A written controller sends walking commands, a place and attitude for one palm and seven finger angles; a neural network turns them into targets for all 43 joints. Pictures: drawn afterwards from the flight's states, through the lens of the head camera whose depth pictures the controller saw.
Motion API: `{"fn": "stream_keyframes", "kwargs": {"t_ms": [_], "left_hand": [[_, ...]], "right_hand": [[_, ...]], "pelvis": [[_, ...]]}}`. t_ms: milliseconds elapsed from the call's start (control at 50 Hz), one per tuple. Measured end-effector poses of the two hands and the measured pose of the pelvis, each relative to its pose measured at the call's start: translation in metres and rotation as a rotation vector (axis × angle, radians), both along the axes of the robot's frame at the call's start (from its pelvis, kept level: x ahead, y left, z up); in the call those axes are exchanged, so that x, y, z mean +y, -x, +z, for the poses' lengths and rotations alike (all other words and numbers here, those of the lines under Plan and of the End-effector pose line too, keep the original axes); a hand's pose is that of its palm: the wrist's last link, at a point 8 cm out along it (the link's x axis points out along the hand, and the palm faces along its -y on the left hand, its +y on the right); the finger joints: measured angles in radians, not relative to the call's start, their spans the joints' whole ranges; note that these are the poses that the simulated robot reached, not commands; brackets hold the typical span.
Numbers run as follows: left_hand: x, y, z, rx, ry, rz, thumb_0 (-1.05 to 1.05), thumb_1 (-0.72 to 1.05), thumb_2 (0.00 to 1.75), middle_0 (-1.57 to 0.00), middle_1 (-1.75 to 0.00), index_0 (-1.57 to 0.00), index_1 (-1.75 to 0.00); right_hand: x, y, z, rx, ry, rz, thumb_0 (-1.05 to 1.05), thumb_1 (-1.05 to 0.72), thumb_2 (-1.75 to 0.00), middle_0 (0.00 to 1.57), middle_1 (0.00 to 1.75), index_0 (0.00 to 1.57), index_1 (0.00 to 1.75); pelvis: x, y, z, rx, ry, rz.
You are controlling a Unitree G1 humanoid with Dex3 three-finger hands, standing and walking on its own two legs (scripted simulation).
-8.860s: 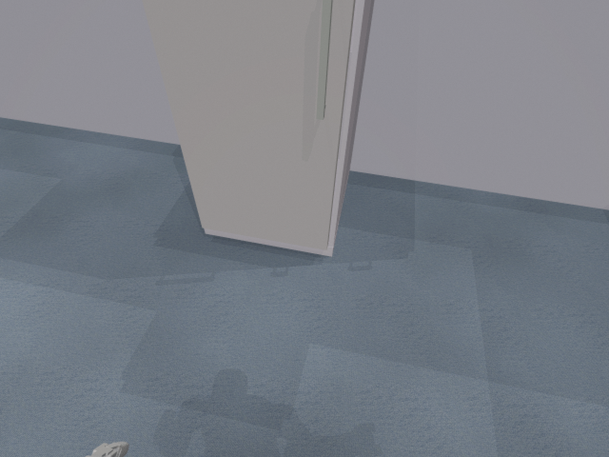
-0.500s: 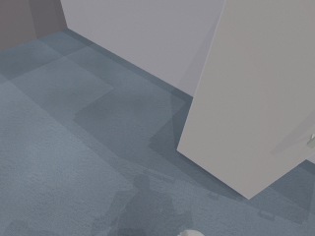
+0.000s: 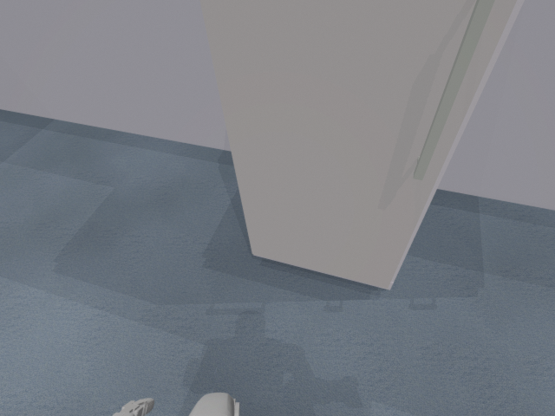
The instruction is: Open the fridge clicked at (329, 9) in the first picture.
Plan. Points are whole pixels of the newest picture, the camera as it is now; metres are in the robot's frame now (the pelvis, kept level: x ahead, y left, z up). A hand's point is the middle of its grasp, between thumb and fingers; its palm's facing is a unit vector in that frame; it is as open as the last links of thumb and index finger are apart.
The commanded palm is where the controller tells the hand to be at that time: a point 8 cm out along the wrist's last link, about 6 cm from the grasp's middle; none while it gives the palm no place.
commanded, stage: turn to face it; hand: right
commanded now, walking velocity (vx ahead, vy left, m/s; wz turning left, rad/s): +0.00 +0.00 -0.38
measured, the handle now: (447, 94) +0.62 -0.28 +0.13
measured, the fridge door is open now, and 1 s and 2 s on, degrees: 0 0 0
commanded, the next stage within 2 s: take the last steps up to it in 0.38 s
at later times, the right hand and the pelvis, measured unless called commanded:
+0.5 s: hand out of the picture +0.04 -0.13 -0.15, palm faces +0.17 +0.95 -0.27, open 7.4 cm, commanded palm none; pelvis -0.03 +0.07 +0.00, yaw -10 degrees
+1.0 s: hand out of the picture -0.17 -0.12 -0.18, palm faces +0.34 +0.93 -0.15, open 7.4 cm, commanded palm none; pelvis -0.02 +0.01 +0.00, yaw -13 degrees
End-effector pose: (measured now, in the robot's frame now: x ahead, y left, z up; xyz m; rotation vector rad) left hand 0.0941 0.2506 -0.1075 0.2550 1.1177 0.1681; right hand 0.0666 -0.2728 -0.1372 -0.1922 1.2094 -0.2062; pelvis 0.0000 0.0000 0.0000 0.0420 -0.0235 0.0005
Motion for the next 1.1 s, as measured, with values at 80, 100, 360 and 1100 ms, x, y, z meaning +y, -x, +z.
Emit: {"fn": "stream_keyframes", "kwargs": {"t_ms": [80,100,360,1100], "left_hand": [[-0.006,0.020,-0.008,0.046,0.026,0.007,0.00,0.91,0.90,-0.21,-0.30,-0.21,-0.30],[-0.007,0.026,-0.010,0.059,0.031,0.011,0.00,0.91,0.90,-0.21,-0.30,-0.21,-0.30],[0.032,0.098,-0.045,0.246,0.091,0.038,0.01,0.91,0.90,-0.21,-0.30,-0.21,-0.30],[-0.030,0.020,-0.020,0.110,0.034,-0.146,-0.01,0.95,0.90,-0.20,-0.30,-0.21,-0.30]], "right_hand": [[0.002,-0.010,0.006,-0.046,0.007,-0.011,0.01,-0.91,-0.90,0.20,0.30,0.20,0.30],[0.003,-0.011,0.007,-0.054,0.008,-0.012,0.01,-0.91,-0.90,0.20,0.30,0.20,0.30],[0.064,-0.012,0.020,-0.122,0.020,-0.025,0.01,-0.91,-0.90,0.20,0.30,0.20,0.30],[0.068,0.180,-0.015,0.273,-0.170,-0.314,0.01,-0.91,-0.90,0.20,0.30,0.20,0.30]], "pelvis": [[0.001,0.002,0.000,-0.002,0.010,-0.033],[0.002,0.002,0.000,-0.002,0.013,-0.040],[0.044,0.016,-0.007,0.012,0.049,-0.122],[-0.004,-0.003,0.001,-0.015,0.031,-0.227]]}}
